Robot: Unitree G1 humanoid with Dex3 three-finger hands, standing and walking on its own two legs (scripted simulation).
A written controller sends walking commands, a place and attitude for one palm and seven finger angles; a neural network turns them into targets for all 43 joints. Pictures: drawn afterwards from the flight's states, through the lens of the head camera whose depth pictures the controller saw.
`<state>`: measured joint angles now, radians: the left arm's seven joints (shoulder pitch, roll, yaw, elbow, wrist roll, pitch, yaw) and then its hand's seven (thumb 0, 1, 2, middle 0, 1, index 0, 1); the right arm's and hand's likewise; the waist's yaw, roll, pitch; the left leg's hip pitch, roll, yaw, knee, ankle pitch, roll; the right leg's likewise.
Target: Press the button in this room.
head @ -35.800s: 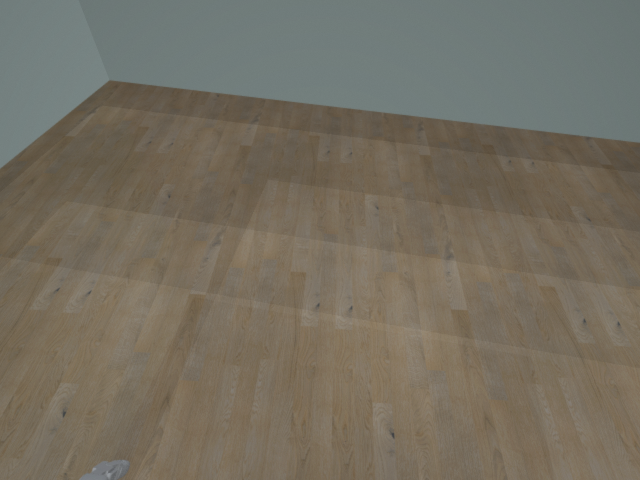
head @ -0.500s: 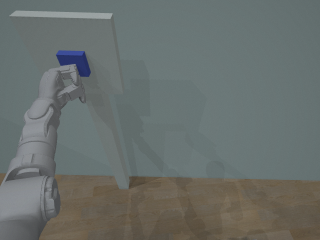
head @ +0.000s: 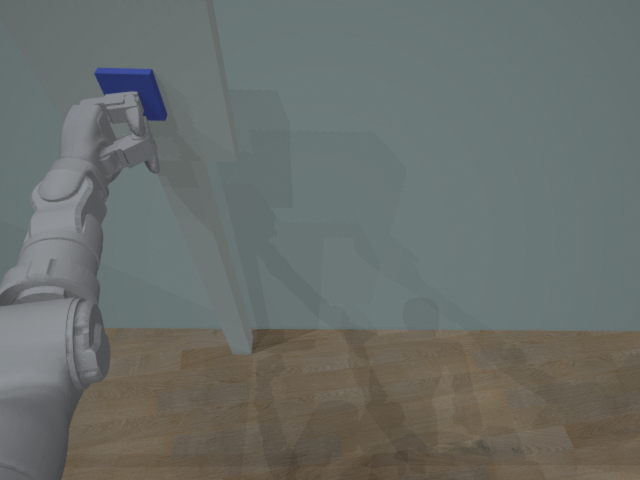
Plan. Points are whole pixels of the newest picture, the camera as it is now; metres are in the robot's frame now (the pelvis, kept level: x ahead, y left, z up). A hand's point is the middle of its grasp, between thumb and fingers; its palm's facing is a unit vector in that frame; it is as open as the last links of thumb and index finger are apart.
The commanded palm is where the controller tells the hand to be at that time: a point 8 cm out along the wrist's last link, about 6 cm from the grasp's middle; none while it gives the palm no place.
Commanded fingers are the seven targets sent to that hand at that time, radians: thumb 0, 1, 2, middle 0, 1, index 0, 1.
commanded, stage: hold the button down briefly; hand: left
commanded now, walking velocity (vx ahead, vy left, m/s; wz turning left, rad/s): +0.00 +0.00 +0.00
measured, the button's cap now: (135, 90) +0.54 +0.22 +0.20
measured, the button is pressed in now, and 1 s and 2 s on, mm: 13 0 0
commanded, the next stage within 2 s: pull the fist back off the button in 0.10 s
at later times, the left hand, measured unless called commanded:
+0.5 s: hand (145, 145) +0.47 +0.20 +0.16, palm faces +0.00 -1.00 +0.01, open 3.0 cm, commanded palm +0.45 +0.25 +0.17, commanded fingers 0.00 0.90 0.90 -1.30 -1.50 -1.30 -1.50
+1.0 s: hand (131, 186) +0.40 +0.20 +0.16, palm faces +0.01 -1.00 +0.00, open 3.1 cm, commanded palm +0.37 +0.25 +0.17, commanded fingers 0.00 0.90 0.90 -1.30 -1.50 -1.30 -1.50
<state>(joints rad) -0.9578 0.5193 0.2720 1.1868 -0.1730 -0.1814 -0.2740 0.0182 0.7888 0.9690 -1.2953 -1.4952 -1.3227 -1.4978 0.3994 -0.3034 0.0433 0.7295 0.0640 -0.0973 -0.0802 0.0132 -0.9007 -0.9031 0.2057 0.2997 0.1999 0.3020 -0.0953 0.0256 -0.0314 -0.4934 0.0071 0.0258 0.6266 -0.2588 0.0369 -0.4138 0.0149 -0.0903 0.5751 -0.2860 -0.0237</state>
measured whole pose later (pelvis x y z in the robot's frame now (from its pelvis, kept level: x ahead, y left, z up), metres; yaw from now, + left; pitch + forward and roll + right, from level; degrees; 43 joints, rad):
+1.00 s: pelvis +0.03 +0.00 +0.01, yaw -2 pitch +2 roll -1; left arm -0.40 0.35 0.29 0.45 -0.24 0.04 -0.25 0.01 0.90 0.90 -1.30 -1.50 -1.30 -1.50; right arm 0.28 -0.26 0.04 0.58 0.08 -0.07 -0.07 0.02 -0.90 -0.90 0.20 0.30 0.20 0.30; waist 0.00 0.04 -0.07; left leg -0.29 0.00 0.07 0.54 -0.29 0.04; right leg -0.24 0.01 -0.04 0.51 -0.31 -0.02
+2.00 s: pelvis +0.01 -0.01 +0.02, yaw -1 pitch -4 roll -1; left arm 0.14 0.30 0.23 -0.16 -0.14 0.00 0.01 0.01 0.90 0.90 -1.30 -1.49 -1.30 -1.50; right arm 0.17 -0.24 0.05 0.59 0.03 -0.12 -0.08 0.02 -0.90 -0.90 0.20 0.30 0.20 0.30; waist 0.05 0.06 0.01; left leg -0.17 0.01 0.05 0.44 -0.21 0.02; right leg -0.10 0.02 -0.06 0.41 -0.24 -0.03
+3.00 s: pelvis +0.03 +0.01 +0.02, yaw -2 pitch -4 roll -1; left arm 0.52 0.33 0.30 -0.47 -0.07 -0.10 0.10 0.01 0.89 0.90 -1.30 -1.49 -1.31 -1.50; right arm 0.20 -0.22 0.04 0.59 0.00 -0.04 -0.06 0.02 -0.90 -0.90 0.21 0.30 0.20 0.30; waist 0.06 0.06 0.00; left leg -0.14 0.00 0.06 0.45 -0.25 0.04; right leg -0.06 0.02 -0.05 0.36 -0.24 -0.01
